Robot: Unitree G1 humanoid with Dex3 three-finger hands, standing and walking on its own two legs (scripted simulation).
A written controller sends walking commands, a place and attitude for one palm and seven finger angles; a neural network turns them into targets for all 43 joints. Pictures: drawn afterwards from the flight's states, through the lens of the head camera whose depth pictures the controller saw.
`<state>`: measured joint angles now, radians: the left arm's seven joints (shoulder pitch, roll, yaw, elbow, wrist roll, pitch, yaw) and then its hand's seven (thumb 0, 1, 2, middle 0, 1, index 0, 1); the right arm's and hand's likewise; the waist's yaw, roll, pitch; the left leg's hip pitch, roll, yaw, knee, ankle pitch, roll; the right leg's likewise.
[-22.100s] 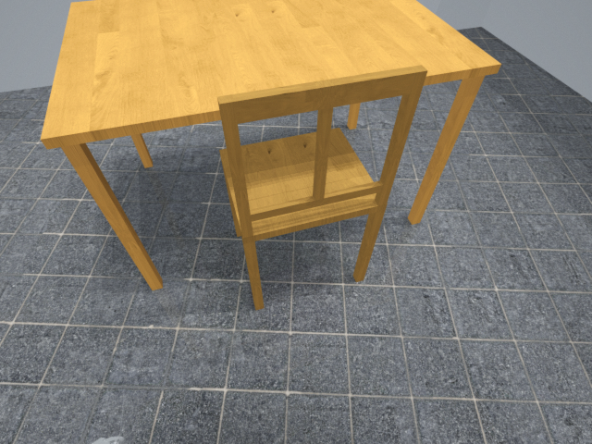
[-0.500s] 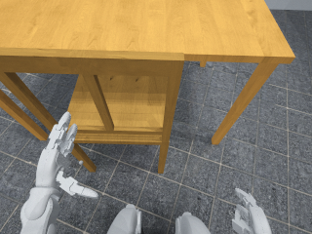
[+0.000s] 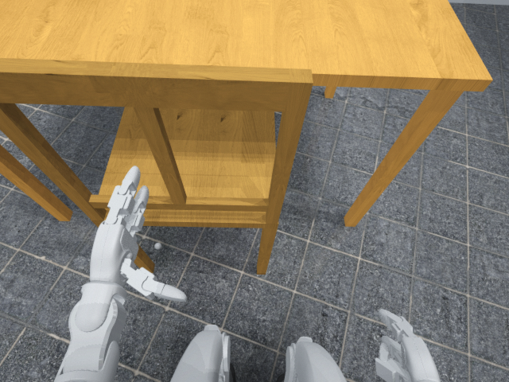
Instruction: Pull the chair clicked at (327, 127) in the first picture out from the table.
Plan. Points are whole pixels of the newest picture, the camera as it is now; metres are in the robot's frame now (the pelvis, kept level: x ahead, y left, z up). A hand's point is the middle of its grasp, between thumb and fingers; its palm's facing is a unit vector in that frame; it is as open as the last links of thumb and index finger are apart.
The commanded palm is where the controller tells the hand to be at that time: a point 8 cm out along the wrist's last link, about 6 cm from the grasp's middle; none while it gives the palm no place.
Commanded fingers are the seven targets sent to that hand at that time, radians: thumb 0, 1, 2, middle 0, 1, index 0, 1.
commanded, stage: aim the fingers beside a spindle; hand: left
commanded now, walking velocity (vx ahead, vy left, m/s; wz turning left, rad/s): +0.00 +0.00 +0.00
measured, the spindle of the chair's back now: (166, 161) +0.46 +0.17 +0.01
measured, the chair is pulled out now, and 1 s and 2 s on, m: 0.00 0.00 0.00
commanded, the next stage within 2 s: push the fingers through the gap in 0.76 s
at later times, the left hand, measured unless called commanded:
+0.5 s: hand (163, 241) +0.32 +0.15 +0.02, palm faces +0.00 -1.00 -0.03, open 16.9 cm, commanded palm +0.29 +0.21 +0.02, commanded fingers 0.00 -0.50 0.30 -0.06 -0.08 -0.06 -0.08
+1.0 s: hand (169, 240) +0.32 +0.14 +0.02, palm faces -0.01 -1.00 -0.04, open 16.9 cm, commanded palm +0.30 +0.20 +0.02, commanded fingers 0.00 -0.50 0.30 -0.06 -0.08 -0.06 -0.08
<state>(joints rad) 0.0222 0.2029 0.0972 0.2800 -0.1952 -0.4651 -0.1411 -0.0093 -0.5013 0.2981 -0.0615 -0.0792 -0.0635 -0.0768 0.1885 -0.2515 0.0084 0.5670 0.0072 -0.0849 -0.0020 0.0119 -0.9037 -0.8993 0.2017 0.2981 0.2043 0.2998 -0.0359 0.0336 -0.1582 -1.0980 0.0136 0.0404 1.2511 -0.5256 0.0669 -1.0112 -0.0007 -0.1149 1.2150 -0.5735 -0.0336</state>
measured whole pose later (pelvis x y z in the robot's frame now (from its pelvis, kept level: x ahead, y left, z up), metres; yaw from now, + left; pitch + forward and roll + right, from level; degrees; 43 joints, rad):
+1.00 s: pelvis +0.00 -0.01 +0.00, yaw +0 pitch +22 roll -2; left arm -0.01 0.20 0.08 0.30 -0.17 -0.49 -0.10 -0.01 -0.50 0.30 -0.06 -0.08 -0.06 -0.08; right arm 0.18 -0.25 0.01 0.56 0.01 -0.04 0.00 0.01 -0.90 -0.90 0.20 0.30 0.20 0.30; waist -0.03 0.04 -0.16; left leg -1.12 0.02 0.03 1.27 -0.53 0.05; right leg -1.04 0.00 -0.12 1.24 -0.59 -0.05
